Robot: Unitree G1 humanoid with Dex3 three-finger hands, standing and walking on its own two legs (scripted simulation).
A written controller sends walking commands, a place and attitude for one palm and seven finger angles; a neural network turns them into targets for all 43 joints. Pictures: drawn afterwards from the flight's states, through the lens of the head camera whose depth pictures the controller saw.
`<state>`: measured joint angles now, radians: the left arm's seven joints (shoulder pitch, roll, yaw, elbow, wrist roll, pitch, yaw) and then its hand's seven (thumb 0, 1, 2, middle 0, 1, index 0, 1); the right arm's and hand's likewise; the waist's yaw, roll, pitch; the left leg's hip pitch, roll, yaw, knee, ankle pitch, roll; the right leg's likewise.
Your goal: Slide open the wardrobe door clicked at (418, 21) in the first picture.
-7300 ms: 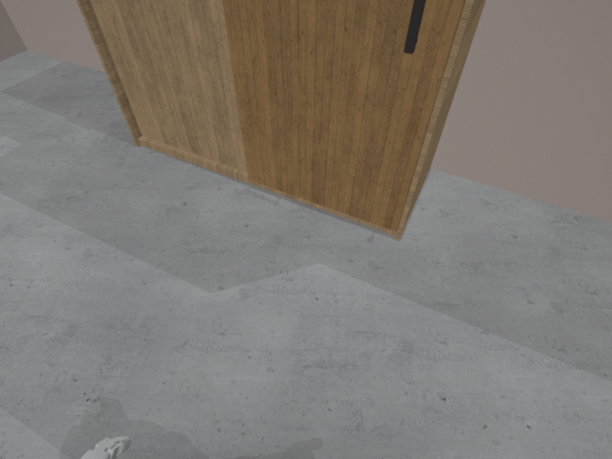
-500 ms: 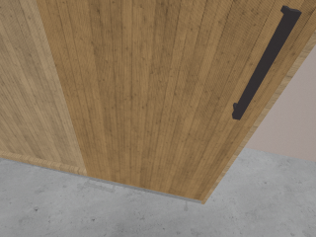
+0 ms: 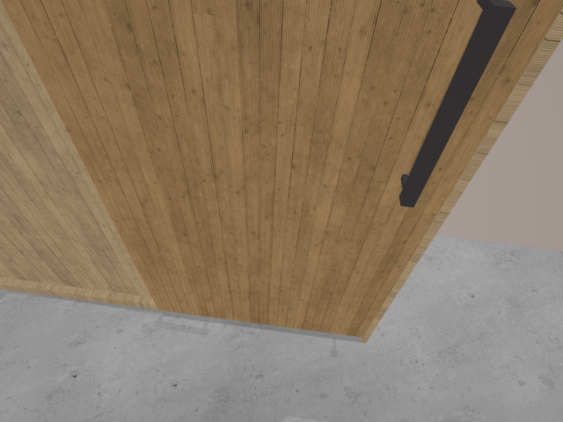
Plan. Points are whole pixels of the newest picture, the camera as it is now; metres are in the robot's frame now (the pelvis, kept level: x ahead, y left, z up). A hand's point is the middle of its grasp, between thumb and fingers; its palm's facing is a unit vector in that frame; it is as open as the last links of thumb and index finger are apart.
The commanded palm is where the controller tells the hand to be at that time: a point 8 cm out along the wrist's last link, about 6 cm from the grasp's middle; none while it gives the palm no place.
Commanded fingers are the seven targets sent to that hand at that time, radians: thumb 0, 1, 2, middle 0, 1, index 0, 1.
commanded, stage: come to a stop and stand still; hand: right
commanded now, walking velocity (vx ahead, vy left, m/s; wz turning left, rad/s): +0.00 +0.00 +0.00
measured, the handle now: (439, 118) +0.50 -0.20 +0.20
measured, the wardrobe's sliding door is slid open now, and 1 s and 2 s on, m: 0.00 0.00 0.00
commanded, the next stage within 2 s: look again from close up in 0.20 s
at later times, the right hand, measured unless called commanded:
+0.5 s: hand out of the picture +0.05 -0.19 -0.17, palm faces +0.01 +0.97 -0.24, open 7.4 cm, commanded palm none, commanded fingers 0.00 -0.90 -0.90 0.20 0.30 0.20 0.30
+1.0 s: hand out of the picture +0.05 -0.19 -0.17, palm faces +0.01 +0.97 -0.23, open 7.4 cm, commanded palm none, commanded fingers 0.00 -0.90 -0.90 0.20 0.30 0.20 0.30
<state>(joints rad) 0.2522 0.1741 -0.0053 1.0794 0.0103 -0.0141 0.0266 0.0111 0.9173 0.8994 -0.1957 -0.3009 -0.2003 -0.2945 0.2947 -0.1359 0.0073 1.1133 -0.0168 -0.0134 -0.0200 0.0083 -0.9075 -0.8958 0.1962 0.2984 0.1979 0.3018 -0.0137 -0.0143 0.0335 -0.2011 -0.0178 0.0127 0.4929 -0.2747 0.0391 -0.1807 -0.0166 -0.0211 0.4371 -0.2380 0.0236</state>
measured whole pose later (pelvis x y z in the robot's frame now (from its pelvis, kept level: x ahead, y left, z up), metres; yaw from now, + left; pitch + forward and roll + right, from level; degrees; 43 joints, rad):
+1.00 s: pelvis +0.03 +0.00 +0.00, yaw +0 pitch -1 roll -1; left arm 0.22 0.18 -0.01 1.13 0.01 -0.02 0.03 0.00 0.90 0.90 -0.20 -0.30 -0.20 -0.29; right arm 0.22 -0.19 0.00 1.12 -0.02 -0.02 -0.02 0.01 -0.91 -0.90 0.20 0.30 0.20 0.30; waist -0.01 0.00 0.05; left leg -0.15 -0.02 0.01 0.44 -0.29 0.03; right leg -0.13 -0.02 -0.02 0.40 -0.26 0.02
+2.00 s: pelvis -0.02 -0.02 -0.03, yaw -2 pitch +5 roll +1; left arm 0.32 0.21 -0.06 0.61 -0.04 -0.25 0.08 0.02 0.90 0.90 -0.20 -0.30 -0.21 -0.30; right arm 0.34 -0.28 -0.26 -0.06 0.31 -0.22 0.22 0.01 -0.12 -0.56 0.25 0.80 0.26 0.80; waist 0.00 -0.03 -0.08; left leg -0.49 -0.01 0.05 0.79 -0.38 0.01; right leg -0.52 -0.01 0.01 0.82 -0.38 -0.01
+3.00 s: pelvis -0.01 -0.02 +0.00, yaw -2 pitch -2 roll +0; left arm 0.23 0.27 -0.07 0.61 -0.09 -0.22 0.11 0.02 0.90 0.90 -0.20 -0.30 -0.20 -0.30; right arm -0.10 -0.45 -0.47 0.12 0.34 0.19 0.41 -0.01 0.50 -0.30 0.30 1.20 0.30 1.20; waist -0.05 -0.05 -0.03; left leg -0.18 0.00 0.05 0.50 -0.28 0.01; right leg -0.21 0.00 0.01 0.52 -0.27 0.00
